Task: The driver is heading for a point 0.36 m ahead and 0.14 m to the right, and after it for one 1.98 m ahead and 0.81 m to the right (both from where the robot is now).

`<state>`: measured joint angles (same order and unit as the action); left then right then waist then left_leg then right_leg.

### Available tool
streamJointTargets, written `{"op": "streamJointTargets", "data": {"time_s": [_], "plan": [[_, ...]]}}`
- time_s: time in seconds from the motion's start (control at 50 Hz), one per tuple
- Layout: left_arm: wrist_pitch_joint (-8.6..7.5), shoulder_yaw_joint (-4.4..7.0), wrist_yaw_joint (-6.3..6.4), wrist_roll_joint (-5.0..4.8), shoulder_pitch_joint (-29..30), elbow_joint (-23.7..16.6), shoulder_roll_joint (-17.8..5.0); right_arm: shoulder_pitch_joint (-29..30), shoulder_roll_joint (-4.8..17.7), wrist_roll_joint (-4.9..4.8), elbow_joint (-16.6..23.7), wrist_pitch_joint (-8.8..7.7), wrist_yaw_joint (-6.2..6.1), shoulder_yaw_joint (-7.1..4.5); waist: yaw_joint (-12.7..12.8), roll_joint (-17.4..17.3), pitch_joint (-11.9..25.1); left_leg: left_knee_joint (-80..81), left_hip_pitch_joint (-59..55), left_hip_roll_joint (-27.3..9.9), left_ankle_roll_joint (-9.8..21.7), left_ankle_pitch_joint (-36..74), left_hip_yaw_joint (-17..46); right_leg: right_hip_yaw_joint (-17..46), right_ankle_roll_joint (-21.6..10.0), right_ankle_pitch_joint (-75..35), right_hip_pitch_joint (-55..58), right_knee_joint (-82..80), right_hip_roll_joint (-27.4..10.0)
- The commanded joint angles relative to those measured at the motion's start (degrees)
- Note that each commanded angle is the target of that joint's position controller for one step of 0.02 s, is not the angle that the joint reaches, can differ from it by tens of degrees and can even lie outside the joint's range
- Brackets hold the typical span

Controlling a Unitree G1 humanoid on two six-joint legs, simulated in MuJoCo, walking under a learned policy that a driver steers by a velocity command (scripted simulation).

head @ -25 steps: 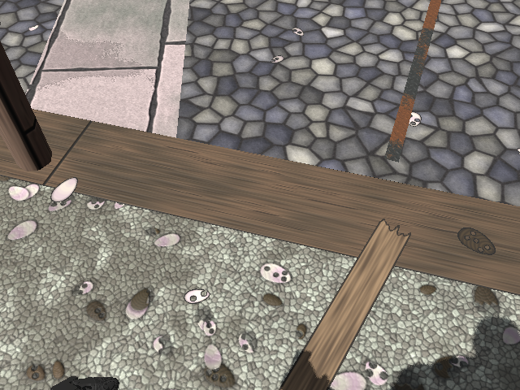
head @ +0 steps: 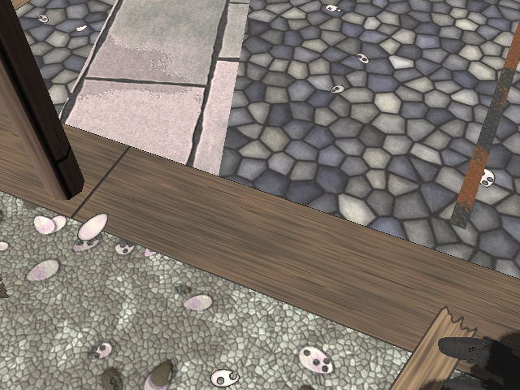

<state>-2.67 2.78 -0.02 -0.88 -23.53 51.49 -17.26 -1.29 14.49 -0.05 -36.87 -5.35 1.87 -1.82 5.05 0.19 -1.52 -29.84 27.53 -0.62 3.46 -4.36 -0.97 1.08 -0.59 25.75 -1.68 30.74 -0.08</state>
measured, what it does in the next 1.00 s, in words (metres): walks ahead, turning right: right foot, then left foot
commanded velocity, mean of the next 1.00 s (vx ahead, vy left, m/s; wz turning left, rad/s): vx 0.28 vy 0.00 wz -0.50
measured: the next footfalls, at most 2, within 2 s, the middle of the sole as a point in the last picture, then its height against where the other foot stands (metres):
right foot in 0.50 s outside the picture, level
left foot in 0.94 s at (275, 372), level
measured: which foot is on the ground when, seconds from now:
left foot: down 0.00-0.52, up 0.54-0.92, down 0.94-1.00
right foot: down 0.00-0.00, up 0.02-0.48, down 0.50-0.94, up 0.96-1.00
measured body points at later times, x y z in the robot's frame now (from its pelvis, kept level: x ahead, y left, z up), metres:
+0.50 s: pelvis +0.26 -0.03 +0.00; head +0.29 -0.05 +0.45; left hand +0.51 +0.15 -0.09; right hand +0.22 -0.31 -0.13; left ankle +0.12 +0.11 -0.72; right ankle +0.36 -0.16 -0.73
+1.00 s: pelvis +0.40 -0.04 +0.02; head +0.42 -0.05 +0.47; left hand +0.68 +0.10 -0.07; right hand +0.35 -0.36 -0.08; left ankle +0.46 +0.05 -0.72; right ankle +0.35 -0.15 -0.70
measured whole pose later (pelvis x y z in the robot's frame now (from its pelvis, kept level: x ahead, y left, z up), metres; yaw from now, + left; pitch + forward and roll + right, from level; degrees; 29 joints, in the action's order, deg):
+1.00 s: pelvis +0.40 -0.04 +0.02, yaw -33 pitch +3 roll +0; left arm -5.1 3.5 -3.6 3.1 -11.7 37.2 -18.0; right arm -12.7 19.2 1.3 -43.0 -5.0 -1.6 -1.0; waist -0.6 0.4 0.8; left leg -24.5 15.4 0.3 2.8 -12.3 -1.1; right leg 11.4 -0.4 23.0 -21.7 37.0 6.6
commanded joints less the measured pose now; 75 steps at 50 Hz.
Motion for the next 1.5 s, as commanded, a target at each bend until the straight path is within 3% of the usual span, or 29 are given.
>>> {"op": "streamJointTargets", "data": {"time_s": [0.02,0.04,0.1,0.2,0.38,0.42,0.44,0.48,0.5,0.52,0.54,0.56,0.58,0.62,0.68,0.78,0.9,0.94,0.96,0.98,1.0,1.06,1.12,1.18,1.24,1.28,1.32,1.4,1.5], "plan": [[-2.46,-0.23,-0.20,-0.55,-2.9,-4.7,-4.0,-25.0,13.0,0.46,-2.2,0.47,-1.09,-4.83,-12.2,-13.5,24.8,9.9,-50.9,-23.7,14.1,-12.5,41.1,6.3,-0.7,7.4,-38.2,40.9,1.3],[-2.73,1.16,-0.35,-1.94,1.9,-6.1,-8.1,-21.1,10.4,0.13,-2.2,0.48,-1.21,-3.82,-11.8,-9.5,14.4,11.6,-43.0,-21.7,11.3,-14.4,32.4,6.6,-1.0,3.7,-42.3,43.4,-1.6],[-1.37,1.68,0.07,-0.79,5.6,-6.7,-6.2,-11.8,5.6,0.53,-2.5,-0.38,-0.90,-2.38,-6.4,-6.7,3.3,18.1,-23.3,-15.1,7.6,-6.5,15.5,5.0,-0.3,-7.6,-36.5,36.6,-7.3],[1.10,1.60,0.32,-0.55,6.3,-7.6,-2.8,-10.1,7.0,1.14,-5.3,-1.98,-1.19,-3.34,-4.1,-4.1,0.0,22.9,-18.0,-14.2,8.1,4.9,3.6,5.9,1.4,-16.8,-36.6,31.0,-8.0],[0.23,0.57,-2.86,0.22,21.4,-14.2,-0.7,-14.8,11.0,-0.15,-9.2,0.67,-2.77,-4.44,-9.0,-1.7,-4.6,19.2,-27.8,-14.5,5.3,18.3,-8.8,-1.9,-0.8,-27.8,-37.5,6.6,-5.4],[0.24,1.21,-3.61,0.55,20.7,-15.6,-1.8,-14.5,12.3,-0.84,-9.3,1.96,-3.33,-4.79,-7.6,-3.7,-2.3,13.0,-30.6,-14.9,3.9,32.4,-10.0,-4.5,-2.1,-23.4,-34.0,5.1,-2.9],[-1.15,0.19,-4.57,6.54,13.6,-13.0,-1.8,-18.7,6.8,8.21,-10.9,-1.23,-0.84,-2.04,-4.3,-4.5,2.8,13.7,-33.2,-17.9,5.6,39.4,-9.2,-0.2,-3.5,-24.0,-28.0,4.0,-2.8],[-2.90,2.99,-4.26,4.90,9.1,-12.1,-8.2,-12.8,13.2,5.64,-9.9,-2.97,-0.86,-4.25,0.0,-2.2,4.9,1.2,-33.1,-12.5,2.2,41.0,-14.3,-4.5,-6.6,-27.7,-17.8,-2.6,3.2],[-3.76,4.29,-3.02,4.87,3.7,-10.7,-11.4,-17.0,10.6,5.46,-10.2,-2.87,-0.55,-3.15,0.2,2.9,13.6,-11.4,-24.1,-9.1,-0.7,29.2,-14.5,-1.3,-11.9,-43.3,1.1,-0.4,2.2],[-2.99,5.42,-1.19,4.69,-2.7,-10.3,-16.1,-28.0,3.1,7.98,-9.3,-2.74,0.58,-0.54,-3.7,14.5,30.1,-28.3,-4.4,-2.3,-7.1,-14.2,-12.2,20.0,-28.3,-63.7,30.8,4.5,-11.1],[-2.41,4.00,-1.03,4.69,-9.4,-9.4,-12.2,-21.6,6.3,3.94,-7.5,-2.52,1.94,-0.60,3.4,6.6,33.0,-40.2,8.2,3.6,-7.9,-34.5,-1.1,40.1,-31.0,-56.9,36.9,-4.8,-21.2],[-3.71,4.90,-0.69,4.25,-7.7,-7.0,-12.4,-6.8,6.5,2.08,-3.8,-2.09,2.17,-0.72,6.5,2.5,16.0,-44.6,17.1,0.8,-6.3,-32.7,5.4,32.5,-23.2,-53.0,24.5,-7.1,-18.2],[-4.15,4.99,-0.55,2.43,-2.2,-7.3,-11.6,-5.7,8.9,2.89,-2.7,-2.01,0.56,-1.40,2.8,3.1,9.9,-44.6,15.9,-2.4,-6.3,-31.7,6.0,25.8,-20.9,-50.9,12.8,-8.3,-16.2],[-4.45,2.68,-1.14,1.70,7.1,-8.9,-6.5,-12.1,9.0,5.57,-3.9,-1.32,-2.16,-1.38,-5.4,3.2,7.0,-37.8,4.0,-5.9,-5.7,-26.9,6.8,19.6,-20.0,-51.5,-7.4,-13.4,-12.7],[-4.75,2.73,-2.23,3.17,16.2,-13.7,-8.1,-18.0,7.6,4.43,-5.5,0.79,-2.72,-0.67,-10.5,1.6,7.0,-29.3,-8.3,-4.1,-6.6,-19.4,3.5,15.2,-17.7,-39.2,-22.7,-18.8,-8.4],[-5.96,3.97,-3.60,3.04,13.3,-16.8,-10.6,-14.5,8.0,2.94,-5.4,3.24,-2.20,0.13,-6.4,3.1,5.8,-17.0,-9.1,-2.5,-8.7,-13.2,2.6,17.9,-15.6,-26.8,-21.3,-16.9,-7.5],[-4.05,3.37,-3.87,2.30,11.6,-18.0,-8.7,-10.9,10.0,0.72,-3.9,0.74,-3.76,-0.03,-4.6,3.7,6.5,2.8,-9.7,0.0,-5.1,-7.4,2.3,27.3,-15.6,-26.2,-10.1,-9.5,-9.4],[-3.15,2.10,-4.37,2.67,9.7,-16.9,-6.2,-11.6,11.6,-0.38,-2.9,-0.21,-3.65,-0.49,-5.3,2.7,8.5,10.6,-17.6,-3.7,1.5,7.8,4.2,26.2,-11.2,-25.5,-11.4,-5.6,-5.9],[-2.89,0.87,-3.97,3.12,6.2,-18.4,-2.4,-12.5,16.7,-0.09,-1.3,-1.03,-4.18,-1.66,-3.4,-7.5,15.2,10.8,-28.7,-17.2,16.1,29.0,18.1,17.5,-4.2,-9.6,-18.6,3.5,1.9],[-3.17,1.16,-3.29,4.95,9.4,-19.9,-4.2,-12.6,18.9,2.06,-0.9,-1.44,-3.66,-2.96,-5.9,-11.0,10.5,14.7,-32.5,-26.8,25.6,30.0,30.2,8.6,2.0,10.2,-34.4,13.6,7.6],[-2.44,2.24,-2.52,5.64,11.0,-18.7,-8.0,-13.4,17.1,2.56,-1.4,-1.52,-3.94,-3.32,-7.2,-3.7,9.3,16.0,-30.8,-24.8,22.0,25.0,25.5,7.3,3.5,11.5,-34.3,24.9,3.3],[-1.36,2.49,-0.23,5.77,9.2,-16.8,-7.9,-5.2,9.6,0.65,1.4,-1.59,-2.82,-1.20,-3.3,-6.8,5.9,15.7,-22.4,-15.3,12.6,27.7,11.2,4.1,6.4,3.8,-30.8,35.3,1.1],[-0.71,1.24,-2.18,4.23,9.8,-16.3,-5.1,-4.4,11.9,1.14,2.8,-1.20,-2.43,-2.18,-3.7,-3.9,6.7,15.1,-21.2,-10.9,10.9,28.6,3.6,-0.1,8.0,-4.2,-26.1,30.6,0.1],[-0.31,0.09,-4.87,3.03,10.8,-14.4,-1.5,-6.2,10.5,-0.65,2.1,-0.71,-0.54,-1.53,-4.8,-4.6,6.4,7.3,-22.1,-8.7,6.0,29.3,1.1,-2.6,10.1,-6.3,-19.0,7.7,-3.4],[-1.60,0.58,-4.70,-0.33,9.2,-13.2,-4.3,-8.1,9.2,-0.07,0.0,0.86,3.46,-1.23,-3.3,-4.2,6.7,1.9,-15.6,-9.7,3.3,21.6,6.0,-2.8,6.1,-30.0,-6.3,-7.6,-2.2],[-3.02,1.53,-3.33,0.31,17.2,-17.8,-11.0,-18.8,9.2,0.37,-1.3,0.29,2.69,-1.73,-9.9,-0.2,12.9,1.3,-18.8,-4.5,-1.4,10.7,1.4,2.5,-5.5,-42.6,-5.9,-0.5,-7.9],[-2.83,2.01,-2.63,1.80,16.9,-17.4,-10.4,-8.9,13.8,0.60,1.8,0.07,0.74,-3.47,-7.2,-0.4,9.7,-1.1,-21.5,-3.6,0.2,8.4,-0.7,1.5,-3.5,-28.5,-15.2,-2.1,-5.5],[-2.11,1.03,-3.08,0.12,14.7,-17.1,-6.9,-5.2,8.7,-0.61,2.7,-0.15,1.54,-1.65,-4.9,-0.2,5.7,2.2,-13.7,-4.4,-0.1,-0.3,0.8,2.1,0.0,-20.0,-12.0,-2.8,-4.4],[-2.07,1.09,-3.52,0.59,14.7,-17.4,-7.2,-5.9,10.1,-0.18,2.3,-0.35,1.77,-2.26,-5.2,0.4,5.3,1.1,-15.0,-3.9,-0.8,0.3,-0.1,1.6,0.1,-19.7,-12.5,-2.7,-3.6]]}}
